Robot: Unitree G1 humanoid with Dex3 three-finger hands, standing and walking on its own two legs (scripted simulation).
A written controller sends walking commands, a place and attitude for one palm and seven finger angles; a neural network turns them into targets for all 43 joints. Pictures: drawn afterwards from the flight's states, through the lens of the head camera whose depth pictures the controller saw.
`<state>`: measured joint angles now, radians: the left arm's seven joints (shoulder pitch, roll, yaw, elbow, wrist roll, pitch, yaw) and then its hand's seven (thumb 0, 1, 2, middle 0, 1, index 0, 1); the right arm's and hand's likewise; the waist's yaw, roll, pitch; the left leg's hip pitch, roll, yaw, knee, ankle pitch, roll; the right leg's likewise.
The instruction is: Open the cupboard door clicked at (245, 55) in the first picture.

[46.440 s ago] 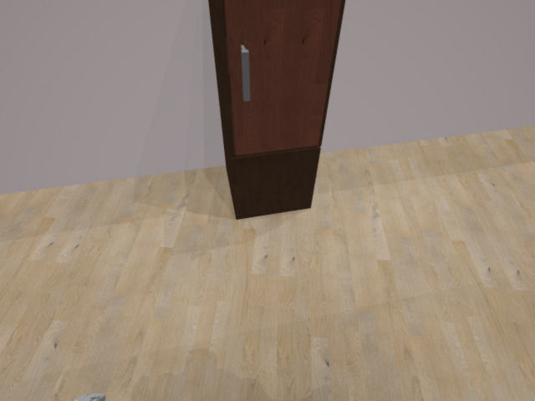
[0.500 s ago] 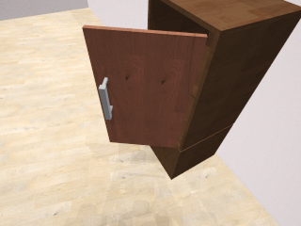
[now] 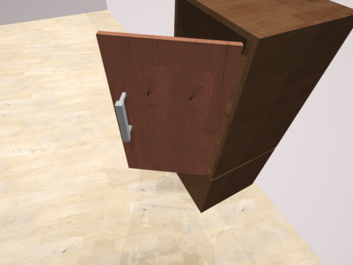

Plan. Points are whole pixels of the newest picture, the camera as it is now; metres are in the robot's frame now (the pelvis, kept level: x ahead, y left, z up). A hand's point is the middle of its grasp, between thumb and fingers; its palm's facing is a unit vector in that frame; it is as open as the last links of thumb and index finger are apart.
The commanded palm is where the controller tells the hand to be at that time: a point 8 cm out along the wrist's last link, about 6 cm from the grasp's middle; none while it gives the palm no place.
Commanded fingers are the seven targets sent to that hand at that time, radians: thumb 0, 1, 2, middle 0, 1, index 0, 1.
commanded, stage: look again from close up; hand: left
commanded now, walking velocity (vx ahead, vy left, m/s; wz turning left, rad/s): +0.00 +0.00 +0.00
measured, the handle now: (125, 118) +0.52 +0.20 +0.00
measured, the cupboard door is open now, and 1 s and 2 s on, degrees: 56 56 56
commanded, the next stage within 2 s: raise the hand with hooked fingers in 0.20 s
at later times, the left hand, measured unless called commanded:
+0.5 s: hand (92, 254) +0.15 +0.19 -0.05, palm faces +0.21 -0.96 -0.21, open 7.4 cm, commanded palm +0.11 +0.22 -0.06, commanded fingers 0.00 0.64 0.79 -0.22 -0.47 -0.22 -0.47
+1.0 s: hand (92, 249) +0.16 +0.19 -0.04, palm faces -0.04 -1.00 -0.06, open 10.3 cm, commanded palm +0.14 +0.25 -0.03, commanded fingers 0.00 0.06 0.54 -0.26 -0.84 -0.26 -0.84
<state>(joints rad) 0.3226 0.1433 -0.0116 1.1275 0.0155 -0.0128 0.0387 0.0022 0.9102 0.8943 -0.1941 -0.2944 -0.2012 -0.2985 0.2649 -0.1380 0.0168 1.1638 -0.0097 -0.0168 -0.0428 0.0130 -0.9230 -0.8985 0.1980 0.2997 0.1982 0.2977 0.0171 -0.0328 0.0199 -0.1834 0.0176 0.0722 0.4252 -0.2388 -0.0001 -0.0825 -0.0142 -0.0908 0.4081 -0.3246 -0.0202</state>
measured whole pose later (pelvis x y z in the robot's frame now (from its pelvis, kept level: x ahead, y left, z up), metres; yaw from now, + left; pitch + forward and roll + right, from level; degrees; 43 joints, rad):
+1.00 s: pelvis -0.08 -0.01 -0.09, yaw +1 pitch +12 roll -3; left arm 0.23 0.28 0.19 0.14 -0.30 -0.42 -0.36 0.01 0.28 0.63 -0.24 -0.69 -0.25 -0.70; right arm 0.21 -0.22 0.04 0.59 0.03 -0.21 -0.08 0.01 -0.90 -0.90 0.20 0.30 0.20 0.30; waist 0.02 0.04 -0.10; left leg -0.92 0.07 -0.02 1.13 -0.43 -0.01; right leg -0.78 0.00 -0.16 1.11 -0.54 -0.06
